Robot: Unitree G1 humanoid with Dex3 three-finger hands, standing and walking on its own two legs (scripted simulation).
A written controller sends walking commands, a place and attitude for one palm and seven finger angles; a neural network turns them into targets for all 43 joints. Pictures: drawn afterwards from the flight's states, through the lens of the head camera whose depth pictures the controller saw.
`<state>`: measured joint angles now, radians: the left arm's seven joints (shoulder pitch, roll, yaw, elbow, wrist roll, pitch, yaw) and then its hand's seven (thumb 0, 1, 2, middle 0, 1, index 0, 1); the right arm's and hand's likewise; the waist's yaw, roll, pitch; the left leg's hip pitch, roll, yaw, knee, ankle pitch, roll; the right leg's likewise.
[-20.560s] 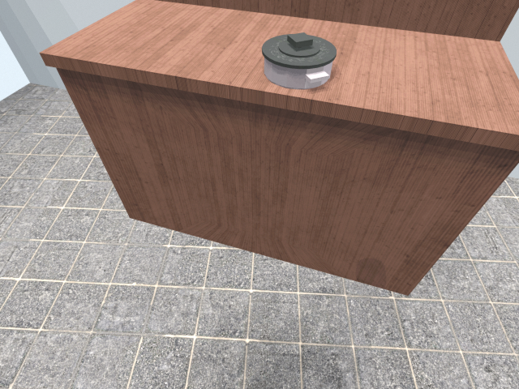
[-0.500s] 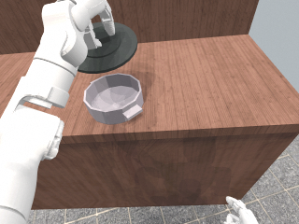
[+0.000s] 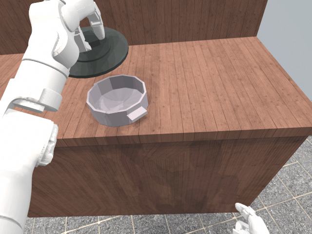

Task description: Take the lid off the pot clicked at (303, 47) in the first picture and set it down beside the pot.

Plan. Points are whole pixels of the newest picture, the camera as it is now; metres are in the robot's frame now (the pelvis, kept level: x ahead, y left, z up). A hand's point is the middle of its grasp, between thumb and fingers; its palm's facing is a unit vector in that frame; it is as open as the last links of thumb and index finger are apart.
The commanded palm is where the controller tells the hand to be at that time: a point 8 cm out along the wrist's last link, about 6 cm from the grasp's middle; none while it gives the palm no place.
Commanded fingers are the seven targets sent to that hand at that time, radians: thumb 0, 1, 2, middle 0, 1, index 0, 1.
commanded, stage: move the lid sideways beside the pot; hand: left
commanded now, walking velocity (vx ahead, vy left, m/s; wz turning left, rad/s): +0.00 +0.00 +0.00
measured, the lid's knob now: (86, 40) +0.48 +0.17 +0.29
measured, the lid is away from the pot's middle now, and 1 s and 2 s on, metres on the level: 0.04 0.17 0.24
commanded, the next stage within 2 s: lower the lid onto the table in 1.76 s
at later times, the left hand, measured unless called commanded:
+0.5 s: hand (54, 40) +0.44 +0.22 +0.31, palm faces -0.10 -0.07 -0.99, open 7.4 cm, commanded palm +0.42 +0.24 +0.38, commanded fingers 0.00 0.44 1.20 -0.85 -0.91 -0.87 -0.93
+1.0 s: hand (27, 44) +0.45 +0.29 +0.30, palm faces -0.13 -0.09 -0.99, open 7.4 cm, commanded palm +0.43 +0.30 +0.38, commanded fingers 0.00 0.44 1.20 -0.85 -0.91 -0.87 -0.93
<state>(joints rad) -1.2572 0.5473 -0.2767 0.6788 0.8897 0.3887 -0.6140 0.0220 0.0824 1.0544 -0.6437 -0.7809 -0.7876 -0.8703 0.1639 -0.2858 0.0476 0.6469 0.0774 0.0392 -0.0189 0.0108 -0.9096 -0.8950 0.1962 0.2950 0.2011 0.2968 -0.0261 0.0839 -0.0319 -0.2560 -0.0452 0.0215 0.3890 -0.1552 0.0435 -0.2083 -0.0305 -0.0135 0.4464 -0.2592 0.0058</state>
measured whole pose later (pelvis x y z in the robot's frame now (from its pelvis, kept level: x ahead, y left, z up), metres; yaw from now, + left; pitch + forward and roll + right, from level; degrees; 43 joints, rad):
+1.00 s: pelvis +0.00 +0.01 +0.00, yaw +0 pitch +4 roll -1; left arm -1.22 0.80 -0.14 0.75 0.95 0.26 -0.64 0.02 0.09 1.05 -0.64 -0.78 -0.79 -0.87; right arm 0.23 -0.31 0.04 0.64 0.10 0.10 -0.02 0.01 -0.91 -0.89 0.20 0.30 0.20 0.30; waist -0.06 0.07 -0.01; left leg -0.31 -0.04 0.01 0.42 -0.17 0.06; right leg -0.23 -0.02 -0.02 0.40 -0.23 0.02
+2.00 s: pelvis +0.01 +0.01 +0.00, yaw +0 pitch +5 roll -1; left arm -1.25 0.94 -0.05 0.92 0.99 0.20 -0.62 0.02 0.09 1.05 -0.64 -0.78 -0.79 -0.87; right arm 0.26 -0.32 0.03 0.65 0.11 0.14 -0.03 0.01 -0.91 -0.89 0.20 0.30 0.20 0.30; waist -0.08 0.07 0.01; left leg -0.34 -0.03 0.00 0.42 -0.18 0.05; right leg -0.23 -0.01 -0.03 0.36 -0.22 0.01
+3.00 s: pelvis +0.01 +0.01 +0.00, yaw +0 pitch +5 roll -2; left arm -1.13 0.90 -0.02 1.02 0.97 0.10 -0.57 0.02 0.10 1.04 -0.63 -0.78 -0.79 -0.88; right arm 0.28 -0.32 0.03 0.66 0.10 0.13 -0.04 0.01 -0.91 -0.89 0.20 0.30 0.20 0.30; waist -0.09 0.05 0.01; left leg -0.36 -0.02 0.00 0.46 -0.20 0.05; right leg -0.25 0.00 -0.03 0.38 -0.23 0.01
